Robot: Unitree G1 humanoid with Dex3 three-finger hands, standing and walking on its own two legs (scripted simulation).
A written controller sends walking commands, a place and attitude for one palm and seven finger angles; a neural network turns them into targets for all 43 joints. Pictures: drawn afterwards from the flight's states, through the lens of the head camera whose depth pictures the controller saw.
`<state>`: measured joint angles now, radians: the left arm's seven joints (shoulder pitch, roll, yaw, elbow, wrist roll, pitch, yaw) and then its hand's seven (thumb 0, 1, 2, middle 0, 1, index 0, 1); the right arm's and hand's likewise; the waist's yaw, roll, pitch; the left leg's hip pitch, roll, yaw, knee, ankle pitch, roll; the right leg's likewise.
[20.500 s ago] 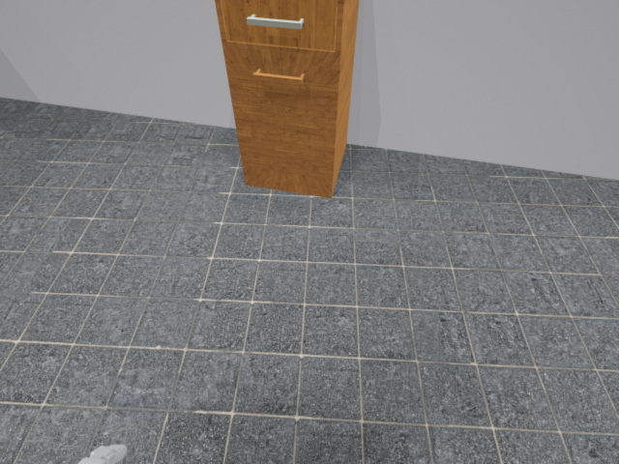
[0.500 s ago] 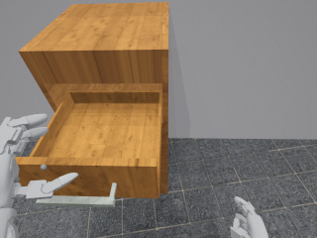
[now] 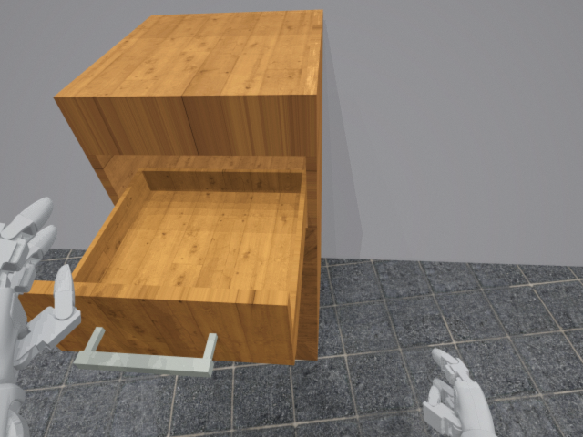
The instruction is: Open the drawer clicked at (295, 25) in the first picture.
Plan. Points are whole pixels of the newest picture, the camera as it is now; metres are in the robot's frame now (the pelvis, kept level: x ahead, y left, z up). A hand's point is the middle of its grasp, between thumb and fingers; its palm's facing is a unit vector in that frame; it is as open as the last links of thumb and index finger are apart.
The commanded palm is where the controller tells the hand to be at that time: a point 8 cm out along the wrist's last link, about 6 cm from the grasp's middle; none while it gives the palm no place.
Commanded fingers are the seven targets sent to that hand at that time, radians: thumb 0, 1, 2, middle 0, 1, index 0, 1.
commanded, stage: draw the hand back to the body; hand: left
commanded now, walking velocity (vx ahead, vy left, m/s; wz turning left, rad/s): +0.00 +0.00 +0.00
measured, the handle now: (149, 350) +0.22 +0.23 +0.01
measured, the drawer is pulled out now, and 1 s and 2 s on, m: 0.30 0.30 0.30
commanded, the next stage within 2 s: step back with the hand held close in 0.06 s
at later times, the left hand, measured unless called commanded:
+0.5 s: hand (59, 328) +0.17 +0.24 +0.18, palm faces +0.27 -0.80 -0.53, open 7.4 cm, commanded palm +0.10 +0.30 +0.20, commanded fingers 0.00 0.90 0.90 -0.20 -0.30 -0.20 -0.30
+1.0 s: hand out of the picture +0.07 +0.27 +0.19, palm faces +0.41 -0.81 -0.43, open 7.4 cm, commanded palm +0.00 +0.32 +0.20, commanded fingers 0.00 0.90 0.90 -0.20 -0.30 -0.20 -0.30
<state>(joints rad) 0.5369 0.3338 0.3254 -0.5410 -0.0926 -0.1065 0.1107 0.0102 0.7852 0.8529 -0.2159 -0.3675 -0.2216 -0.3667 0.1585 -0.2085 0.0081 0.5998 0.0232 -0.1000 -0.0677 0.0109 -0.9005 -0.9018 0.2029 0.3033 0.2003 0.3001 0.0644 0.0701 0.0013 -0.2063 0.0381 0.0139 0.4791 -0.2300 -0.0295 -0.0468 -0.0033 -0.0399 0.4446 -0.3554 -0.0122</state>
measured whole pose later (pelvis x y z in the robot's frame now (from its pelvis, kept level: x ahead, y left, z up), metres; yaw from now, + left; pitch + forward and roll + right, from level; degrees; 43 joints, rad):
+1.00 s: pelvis -0.12 +0.04 -0.02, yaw +1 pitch -1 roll -3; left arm 0.57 0.41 0.44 -0.72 -0.06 -0.23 0.16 0.01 0.88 0.90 -0.21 -0.30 -0.22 -0.30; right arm 0.19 -0.21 0.01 0.57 0.01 -0.09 -0.05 0.01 -0.90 -0.90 0.21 0.30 0.20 0.30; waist 0.00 0.02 0.07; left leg -0.52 0.04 -0.01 0.66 -0.20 0.01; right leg -0.36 0.00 -0.06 0.64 -0.28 0.02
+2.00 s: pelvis -0.30 +0.03 -0.01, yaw +1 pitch -1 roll +0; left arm 0.63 0.43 0.43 -0.66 -0.04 -0.21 0.18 0.02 0.88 0.90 -0.21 -0.30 -0.22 -0.30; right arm 0.27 -0.21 -0.01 0.62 0.01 -0.10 -0.04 0.01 -0.90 -0.90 0.20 0.30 0.20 0.30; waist -0.04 -0.03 0.03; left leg -0.27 0.01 0.03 0.56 -0.27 0.01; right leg -0.29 0.01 -0.06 0.56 -0.26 -0.02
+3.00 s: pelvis -0.31 +0.04 +0.00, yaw +0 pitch -3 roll +0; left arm 0.31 0.14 0.02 1.14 0.01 0.02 0.03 0.00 0.91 0.90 -0.20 -0.30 -0.20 -0.30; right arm 0.35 -0.10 -0.01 1.10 -0.02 0.02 -0.03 0.00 -0.91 -0.90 0.20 0.30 0.20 0.30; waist -0.01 0.03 0.06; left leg -0.21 -0.02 0.02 0.45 -0.20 0.03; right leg -0.22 0.00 -0.03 0.43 -0.16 -0.02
